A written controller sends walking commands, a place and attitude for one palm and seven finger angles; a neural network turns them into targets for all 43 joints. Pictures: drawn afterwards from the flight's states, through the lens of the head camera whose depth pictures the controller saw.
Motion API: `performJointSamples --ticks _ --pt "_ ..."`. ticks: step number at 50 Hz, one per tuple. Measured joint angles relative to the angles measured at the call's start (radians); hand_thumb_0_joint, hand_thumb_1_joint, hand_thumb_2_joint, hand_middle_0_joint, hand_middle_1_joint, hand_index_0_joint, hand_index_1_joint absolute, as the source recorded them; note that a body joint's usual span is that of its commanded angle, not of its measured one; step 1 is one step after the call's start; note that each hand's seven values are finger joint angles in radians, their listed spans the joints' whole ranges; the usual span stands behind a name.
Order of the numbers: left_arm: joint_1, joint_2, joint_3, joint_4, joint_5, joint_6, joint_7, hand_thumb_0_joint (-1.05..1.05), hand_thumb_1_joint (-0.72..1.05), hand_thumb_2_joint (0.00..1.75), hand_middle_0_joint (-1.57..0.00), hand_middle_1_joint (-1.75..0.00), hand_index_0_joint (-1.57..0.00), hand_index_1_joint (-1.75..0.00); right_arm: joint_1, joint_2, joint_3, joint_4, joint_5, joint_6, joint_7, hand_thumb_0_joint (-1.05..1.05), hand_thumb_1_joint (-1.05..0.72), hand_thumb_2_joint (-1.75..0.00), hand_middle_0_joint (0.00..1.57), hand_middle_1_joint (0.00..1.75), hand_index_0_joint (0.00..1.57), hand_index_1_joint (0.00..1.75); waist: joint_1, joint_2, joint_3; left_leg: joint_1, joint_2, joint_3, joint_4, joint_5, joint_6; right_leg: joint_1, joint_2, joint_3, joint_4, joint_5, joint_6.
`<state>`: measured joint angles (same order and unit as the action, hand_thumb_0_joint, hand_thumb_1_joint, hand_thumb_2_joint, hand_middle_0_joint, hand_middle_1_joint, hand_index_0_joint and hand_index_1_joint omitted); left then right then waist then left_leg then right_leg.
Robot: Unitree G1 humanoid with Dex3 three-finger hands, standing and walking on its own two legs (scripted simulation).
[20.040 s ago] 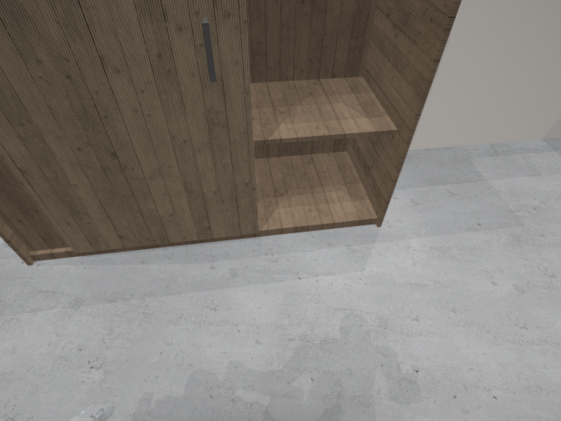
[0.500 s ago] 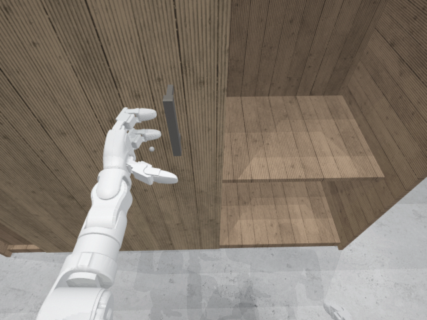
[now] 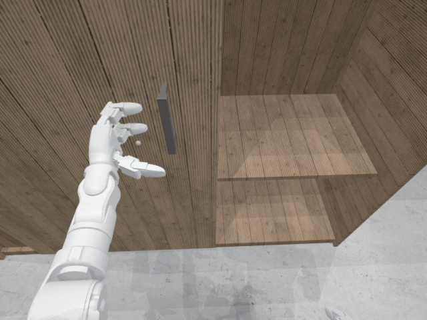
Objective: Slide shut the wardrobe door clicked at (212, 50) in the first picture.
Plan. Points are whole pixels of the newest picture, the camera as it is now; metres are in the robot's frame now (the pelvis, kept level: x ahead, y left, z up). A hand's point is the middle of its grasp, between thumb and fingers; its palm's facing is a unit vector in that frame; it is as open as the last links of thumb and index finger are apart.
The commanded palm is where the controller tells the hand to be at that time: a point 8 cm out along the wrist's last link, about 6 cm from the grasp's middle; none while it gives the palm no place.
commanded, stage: move the hooked fingers beside the handle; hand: left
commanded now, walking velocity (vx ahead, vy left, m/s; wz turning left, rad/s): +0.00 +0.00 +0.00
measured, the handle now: (168, 120) +0.47 +0.10 +0.11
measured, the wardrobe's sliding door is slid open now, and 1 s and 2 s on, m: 0.57 0.57 0.57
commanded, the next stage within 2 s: feel for the door with the fingertips in 0.76 s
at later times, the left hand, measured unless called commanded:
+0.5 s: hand (133, 140) +0.41 +0.15 +0.12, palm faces +0.07 -1.00 -0.02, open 13.9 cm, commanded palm +0.37 +0.20 +0.11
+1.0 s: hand (140, 147) +0.39 +0.14 +0.12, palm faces +0.04 -1.00 +0.00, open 14.0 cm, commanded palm +0.37 +0.18 +0.11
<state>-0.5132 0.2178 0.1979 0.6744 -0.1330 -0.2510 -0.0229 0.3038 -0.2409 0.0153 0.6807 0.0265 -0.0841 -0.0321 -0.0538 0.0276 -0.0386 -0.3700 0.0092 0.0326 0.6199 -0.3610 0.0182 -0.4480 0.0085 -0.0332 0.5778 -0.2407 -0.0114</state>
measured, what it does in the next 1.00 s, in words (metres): stands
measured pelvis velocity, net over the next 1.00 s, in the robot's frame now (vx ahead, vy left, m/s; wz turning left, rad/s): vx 0.01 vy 0.00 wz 0.02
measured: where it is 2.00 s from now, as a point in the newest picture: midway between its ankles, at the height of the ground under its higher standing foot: outside the picture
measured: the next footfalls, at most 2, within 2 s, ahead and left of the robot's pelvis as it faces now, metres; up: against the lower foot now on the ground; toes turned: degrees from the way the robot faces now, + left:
none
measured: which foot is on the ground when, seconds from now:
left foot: down 0.00-1.00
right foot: down 0.00-1.00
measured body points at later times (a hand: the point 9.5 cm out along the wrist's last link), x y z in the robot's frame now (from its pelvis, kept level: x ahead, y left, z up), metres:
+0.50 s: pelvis +0.01 +0.01 +0.00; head +0.03 +0.00 +0.45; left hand +0.40 +0.21 +0.12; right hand +0.12 -0.24 -0.11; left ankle -0.03 +0.10 -0.73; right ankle +0.03 -0.11 -0.73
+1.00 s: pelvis +0.01 +0.00 +0.00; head +0.03 -0.01 +0.45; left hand +0.39 +0.19 +0.12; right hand +0.13 -0.24 -0.11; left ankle -0.03 +0.10 -0.73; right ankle +0.03 -0.11 -0.73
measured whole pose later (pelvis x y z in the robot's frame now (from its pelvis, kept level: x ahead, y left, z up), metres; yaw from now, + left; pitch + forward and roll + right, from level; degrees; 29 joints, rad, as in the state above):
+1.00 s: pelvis +0.01 +0.00 +0.00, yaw +1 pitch +5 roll -1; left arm -0.43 0.17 0.12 0.54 -0.16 -0.17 -0.03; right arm 0.29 -0.24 0.01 0.68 0.03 -0.11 -0.03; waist -0.02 0.05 -0.05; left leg -0.32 0.00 0.02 0.59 -0.35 0.02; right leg -0.39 0.00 -0.04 0.55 -0.24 -0.01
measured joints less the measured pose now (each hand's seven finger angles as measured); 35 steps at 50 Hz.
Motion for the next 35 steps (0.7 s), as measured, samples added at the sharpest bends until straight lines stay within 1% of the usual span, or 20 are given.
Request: performJointSamples --ticks 2,5,10,12,15,20,22,25,28,31,35 --pt "0.001 0.011 0.005 -0.015 -0.006 -0.007 -0.006 -0.01 -0.50 0.30 -0.31 -1.21 -0.31 -1.20 0.003 0.000 -0.001 0.005 0.002 -0.003 -0.002 0.01 -0.91 -0.90 0.21 0.30 0.20 0.30 0.002 0.000 -0.002 0.006 0.001 0.000 -0.003 0.000 0.000 0.007 0.001 0.000 -0.004 0.000 0.000" --pt "0.006 0.020 -0.003 -0.016 -0.017 0.002 -0.026 -0.01 -0.50 0.30 -0.32 -1.21 -0.31 -1.20 0.012 -0.004 -0.004 0.009 0.007 -0.006 -0.001 0.01 -0.91 -0.90 0.21 0.30 0.20 0.30 0.008 0.007 -0.013 0.013 0.000 -0.004 -0.008 0.000 0.000 0.017 0.000 -0.003 -0.012 0.001 0.001" --pt "0.023 -0.003 -0.035 -0.010 -0.037 0.046 -0.042 -0.01 -0.50 0.30 -0.31 -1.21 -0.31 -1.20 0.014 -0.011 -0.003 0.007 0.015 -0.006 0.002 0.01 -0.91 -0.90 0.21 0.30 0.20 0.30 0.016 0.017 -0.021 0.016 -0.007 -0.010 -0.010 -0.001 0.004 0.024 -0.007 -0.010 -0.015 -0.003 0.005" --pt "0.040 -0.021 -0.047 -0.028 -0.036 0.052 -0.035 -0.01 -0.50 0.30 -0.31 -1.21 -0.30 -1.20 0.007 -0.010 -0.004 0.004 0.012 -0.009 0.003 0.01 -0.91 -0.90 0.21 0.30 0.20 0.30 0.018 0.016 -0.018 0.017 -0.009 -0.010 -0.010 -0.001 0.006 0.023 -0.009 -0.009 -0.013 -0.004 0.006" --pt "0.063 -0.040 -0.050 -0.069 -0.021 0.040 -0.017 -0.01 -0.50 0.30 -0.31 -1.21 -0.30 -1.20 -0.008 -0.003 -0.002 0.000 0.004 -0.015 0.003 0.01 -0.91 -0.90 0.21 0.30 0.20 0.30 0.017 0.010 -0.012 0.022 -0.010 -0.006 -0.012 -0.001 0.006 0.025 -0.010 -0.004 -0.011 -0.005 0.008" --pt "0.060 -0.031 -0.045 -0.105 -0.003 0.016 0.007 -0.01 -0.50 0.30 -0.31 -1.21 -0.31 -1.20 -0.024 0.010 0.003 -0.001 0.000 -0.022 0.002 0.01 -0.91 -0.90 0.21 0.30 0.20 0.30 0.017 0.003 -0.007 0.035 -0.009 -0.003 -0.017 -0.002 0.006 0.035 -0.008 -0.002 -0.012 -0.006 0.007" --pt "0.041 -0.020 -0.043 -0.090 -0.004 0.024 0.005 -0.01 -0.50 0.30 -0.31 -1.21 -0.31 -1.20 -0.026 0.012 0.006 0.000 0.004 -0.019 0.001 0.01 -0.91 -0.90 0.21 0.30 0.20 0.30 0.019 0.004 -0.009 0.037 -0.009 -0.005 -0.019 -0.001 0.005 0.038 -0.008 -0.003 -0.015 -0.006 0.007" --pt "0.021 -0.010 -0.040 -0.059 -0.014 0.053 -0.008 -0.01 -0.50 0.30 -0.31 -1.20 -0.31 -1.20 -0.024 0.010 0.008 -0.002 0.008 -0.014 0.002 0.01 -0.91 -0.90 0.21 0.30 0.20 0.30 0.022 0.009 -0.015 0.035 -0.010 -0.007 -0.021 0.000 0.006 0.038 -0.009 -0.006 -0.020 -0.005 0.007" --pt "0.046 -0.018 -0.046 -0.073 -0.026 0.077 -0.020 -0.01 -0.50 0.30 -0.30 -1.20 -0.30 -1.20 -0.014 0.006 0.004 -0.010 0.009 -0.012 0.005 0.01 -0.91 -0.90 0.21 0.30 0.20 0.30 0.027 0.015 -0.023 0.035 -0.010 -0.006 -0.027 0.001 0.006 0.038 -0.010 -0.004 -0.024 -0.004 0.008" --pt "0.098 -0.040 -0.060 -0.122 -0.030 0.075 -0.022 -0.01 -0.50 0.30 -0.30 -1.20 -0.30 -1.20 -0.005 0.003 -0.001 -0.013 0.006 -0.013 0.009 0.01 -0.91 -0.90 0.21 0.30 0.20 0.30 0.031 0.019 -0.025 0.043 -0.011 -0.005 -0.030 -0.001 0.007 0.044 -0.010 -0.003 -0.026 -0.006 0.009" --pt "0.135 -0.057 -0.075 -0.174 -0.017 0.057 -0.004 -0.01 -0.50 0.30 -0.30 -1.20 -0.30 -1.20 -0.011 0.006 -0.002 -0.005 0.001 -0.016 0.008 0.01 -0.91 -0.90 0.21 0.30 0.20 0.30 0.033 0.015 -0.016 0.055 -0.011 -0.007 -0.029 -0.003 0.007 0.056 -0.010 -0.005 -0.023 -0.010 0.010"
